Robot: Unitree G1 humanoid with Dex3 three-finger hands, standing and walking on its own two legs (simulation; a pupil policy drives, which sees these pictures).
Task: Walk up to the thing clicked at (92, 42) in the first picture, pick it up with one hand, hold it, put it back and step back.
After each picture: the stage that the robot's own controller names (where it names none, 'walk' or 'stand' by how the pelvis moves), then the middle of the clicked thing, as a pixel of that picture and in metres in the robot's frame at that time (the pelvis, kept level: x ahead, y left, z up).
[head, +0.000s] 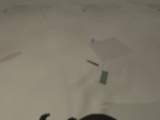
stand; (92, 40) +1.96 -0.03 -0.72
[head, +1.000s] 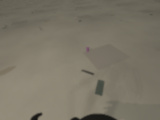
walk; (87, 49) +1.83 +0.21 -0.69
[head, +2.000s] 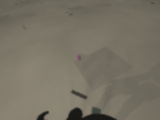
walk; (79, 57) +1.23 +0.34 -0.71
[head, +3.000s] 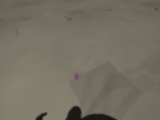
walk; (76, 76) +0.79 +0.29 -0.72
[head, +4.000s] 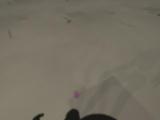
walk; (76, 94) +0.47 +0.19 -0.71
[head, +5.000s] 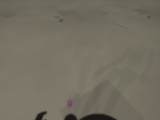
stand; (69, 103) +0.34 +0.21 -0.71
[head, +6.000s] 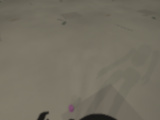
stand; (71, 108) +0.30 +0.19 -0.72
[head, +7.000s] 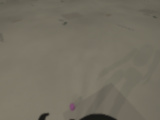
stand; (72, 107) +0.32 +0.19 -0.73
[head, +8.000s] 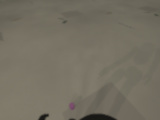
stand; (71, 106) +0.32 +0.20 -0.73
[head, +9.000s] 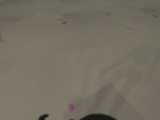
stand; (71, 107) +0.31 +0.20 -0.73
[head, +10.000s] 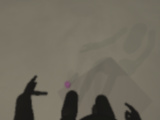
go down; (67, 84) +0.35 +0.21 -0.55
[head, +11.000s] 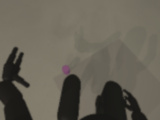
go down; (66, 70) +0.39 +0.24 -0.32
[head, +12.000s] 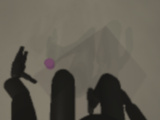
close in; (49, 64) +0.37 +0.27 -0.25
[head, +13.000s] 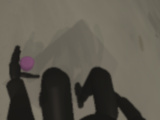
close; (27, 64) +0.37 +0.28 -0.21
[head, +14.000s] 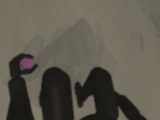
lift; (27, 63) +0.36 +0.29 -0.22
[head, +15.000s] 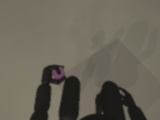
lift; (59, 74) +0.30 +0.22 -0.06
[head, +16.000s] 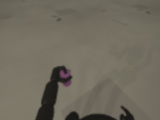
hold; (66, 77) +0.33 +0.17 +0.02
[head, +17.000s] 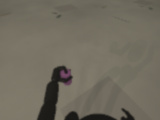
hold; (66, 77) +0.33 +0.17 +0.00
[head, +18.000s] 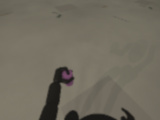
hold; (68, 78) +0.33 +0.16 -0.01
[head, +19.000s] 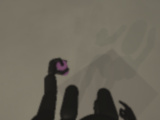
crouch; (63, 68) +0.38 +0.19 -0.08
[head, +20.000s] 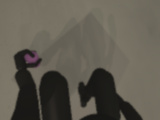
lower; (33, 60) +0.39 +0.27 -0.23
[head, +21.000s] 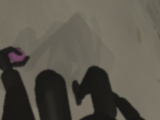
lower; (18, 58) +0.40 +0.30 -0.22
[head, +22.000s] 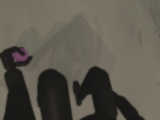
lower; (21, 58) +0.39 +0.30 -0.22
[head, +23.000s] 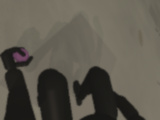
lower; (22, 58) +0.39 +0.30 -0.22
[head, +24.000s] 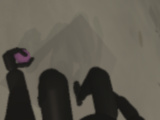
loosen; (23, 59) +0.39 +0.30 -0.22
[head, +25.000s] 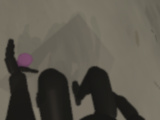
withdraw; (24, 61) +0.38 +0.28 -0.23
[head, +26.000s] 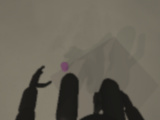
walk; (64, 67) +0.41 +0.23 -0.32
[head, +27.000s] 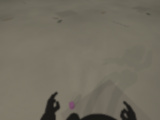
stand; (71, 105) +0.34 +0.18 -0.66
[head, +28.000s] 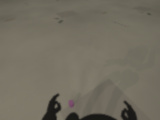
stand; (71, 103) +0.36 +0.20 -0.67
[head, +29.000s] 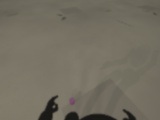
stand; (71, 101) +0.35 +0.19 -0.68
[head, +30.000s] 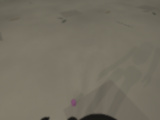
walk; (73, 102) +0.36 +0.19 -0.72
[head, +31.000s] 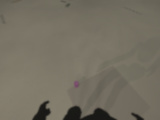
walk; (76, 84) +0.49 +0.17 -0.70
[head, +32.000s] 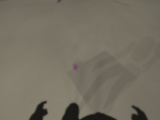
walk; (74, 66) +0.77 +0.25 -0.69
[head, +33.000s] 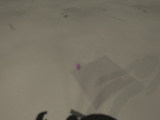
stand; (78, 66) +0.99 +0.22 -0.71
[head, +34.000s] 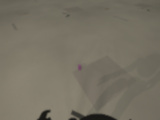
stand; (79, 67) +0.98 +0.19 -0.72
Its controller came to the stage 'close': yes
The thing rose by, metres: 0.71
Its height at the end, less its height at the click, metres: +0.00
